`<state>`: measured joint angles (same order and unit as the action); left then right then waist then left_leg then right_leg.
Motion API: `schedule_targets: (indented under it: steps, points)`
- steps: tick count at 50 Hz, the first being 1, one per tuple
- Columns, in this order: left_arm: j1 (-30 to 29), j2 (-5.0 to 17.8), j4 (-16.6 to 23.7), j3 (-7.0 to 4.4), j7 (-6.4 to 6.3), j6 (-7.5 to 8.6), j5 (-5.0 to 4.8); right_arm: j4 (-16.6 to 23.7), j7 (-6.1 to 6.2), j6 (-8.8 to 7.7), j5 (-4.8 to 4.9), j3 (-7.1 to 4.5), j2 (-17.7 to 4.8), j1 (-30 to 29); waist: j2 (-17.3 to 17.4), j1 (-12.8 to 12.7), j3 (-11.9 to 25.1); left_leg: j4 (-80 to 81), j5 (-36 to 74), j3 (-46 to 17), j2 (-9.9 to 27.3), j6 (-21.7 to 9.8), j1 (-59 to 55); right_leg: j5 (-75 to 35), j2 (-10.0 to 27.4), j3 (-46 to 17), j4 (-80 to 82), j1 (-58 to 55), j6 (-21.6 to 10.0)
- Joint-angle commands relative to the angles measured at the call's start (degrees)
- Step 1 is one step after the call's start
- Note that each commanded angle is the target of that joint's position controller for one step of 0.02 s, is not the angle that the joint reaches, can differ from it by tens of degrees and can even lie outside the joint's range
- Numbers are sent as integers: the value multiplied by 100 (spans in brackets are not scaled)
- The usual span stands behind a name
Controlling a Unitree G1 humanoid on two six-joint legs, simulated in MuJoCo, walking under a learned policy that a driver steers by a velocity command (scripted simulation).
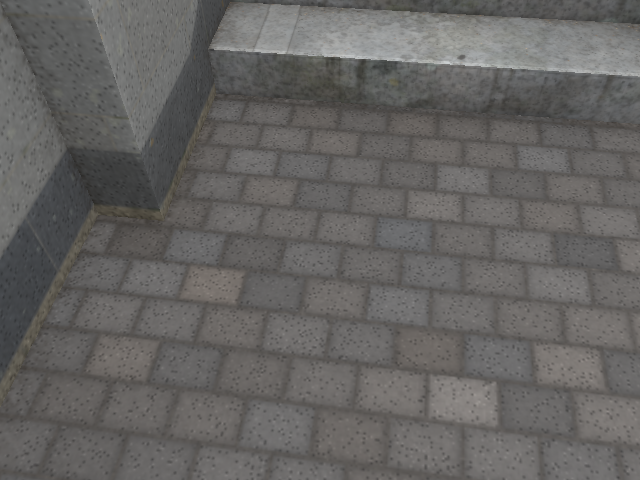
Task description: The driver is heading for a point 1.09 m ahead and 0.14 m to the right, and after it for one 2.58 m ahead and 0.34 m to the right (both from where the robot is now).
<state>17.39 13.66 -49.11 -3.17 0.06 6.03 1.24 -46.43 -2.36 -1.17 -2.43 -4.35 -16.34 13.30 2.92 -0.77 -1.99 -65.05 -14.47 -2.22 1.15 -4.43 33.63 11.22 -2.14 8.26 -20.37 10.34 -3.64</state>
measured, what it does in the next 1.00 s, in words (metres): walks ahead: left foot, then right foot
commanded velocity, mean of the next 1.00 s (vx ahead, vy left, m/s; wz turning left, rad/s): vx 0.50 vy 0.00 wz -0.11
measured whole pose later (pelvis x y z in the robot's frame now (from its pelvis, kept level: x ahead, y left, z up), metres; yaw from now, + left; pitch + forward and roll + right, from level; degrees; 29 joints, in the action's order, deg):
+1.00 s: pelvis +0.54 +0.00 -0.01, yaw -12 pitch +0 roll +0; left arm 15.0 14.7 -51.7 -4.3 0.5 2.1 0.3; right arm -49.3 -0.1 -4.7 -2.1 -1.8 -13.1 12.3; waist 0.8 -0.1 -3.4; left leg -68.5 -18.0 -0.7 4.1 -0.4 27.7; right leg 9.9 -8.0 2.3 -24.5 14.9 -8.5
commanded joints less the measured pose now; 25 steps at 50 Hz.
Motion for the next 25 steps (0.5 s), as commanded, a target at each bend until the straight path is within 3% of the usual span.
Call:
schedule_targets:
  steps: [1,5,9,11,12,13,14,15,16,17,18,19,21,23,25]
  points:
    - [256,387,114,-36,49,156,2,348,-84,0,-11,75,71,20,-624,131,-11,328,552,-275,198,57,616,-1371,1640,-1151,1227,-252,-709]
    - [452,446,-64,-6,77,130,-41,586,-143,-82,17,223,200,-889,-679,1,-166,2027,1403,275,103,107,112,-1886,1315,-423,1256,-122,-538]
    - [1014,664,-377,-21,25,30,-42,758,-131,-122,18,282,135,-1541,-698,-197,-278,2893,1055,663,74,-11,-145,-2325,1583,-467,1096,-823,-574]
    - [1145,745,-515,-26,-7,-58,-30,741,-73,-150,-15,266,57,-1524,-769,-142,-233,3199,515,778,-80,-167,-374,-3253,1685,-436,656,-1273,-559]
    - [1166,790,-571,-28,-22,-98,-33,642,-37,-178,-33,241,14,-1261,-845,-9,-67,3370,299,855,-252,-270,-804,-4054,1679,-371,191,-1393,-521]
    - [1157,808,-621,-20,-30,-145,-59,398,4,-233,-58,190,-60,-587,-784,313,292,3774,426,926,-438,-405,-1673,-4505,1568,-216,-646,-1337,-441]
    - [1141,732,-589,18,-39,-163,-86,46,68,-298,-131,85,-309,372,-652,665,868,3826,536,659,-262,-586,-3094,-3879,1383,-75,-1739,-659,-320]
    - [1108,351,-279,129,-5,-140,-176,-105,161,-326,-250,-66,-861,1328,176,965,1705,3910,-76,-1230,1323,-1022,-4871,-1602,999,132,-3644,985,-126]
    - [1427,209,-217,120,31,-146,-202,-173,206,-262,-75,-157,-1151,1473,943,759,2118,4635,225,-3507,2440,-1595,-5561,2062,125,-218,-5185,2495,2]
    - [756,675,-170,-33,-4,-182,-95,-187,210,-233,109,-119,-910,1136,130,713,1363,4708,394,-2868,2054,-1363,-5015,1590,453,-850,-5365,3021,-65]
    - [443,545,-50,-8,29,-132,-110,-181,198,-263,147,-38,-622,681,106,489,701,4879,890,-2077,1802,-1181,-4186,1068,625,-893,-5117,2987,-94]
    - [403,440,-103,3,45,-131,-101,-168,169,-299,139,26,-354,377,-57,273,406,5098,1225,-1567,1517,-967,-3556,775,769,-895,-4761,2694,-78]
    - [667,246,-264,22,97,-286,48,-237,180,-368,173,101,-71,190,62,-47,185,5404,1503,-913,1143,-738,-2802,573,866,-871,-4383,2133,51]
    - [658,160,-299,6,170,-394,59,-373,198,-467,176,95,-99,387,29,-131,124,5601,1837,-561,1085,-742,-2674,385,801,-844,-4347,2139,108]
    - [249,151,-184,-13,208,-436,47,-516,219,-520,171,76,-173,613,73,-91,-96,5801,1858,-216,1060,-691,-2630,-34,818,-926,-4168,2506,139]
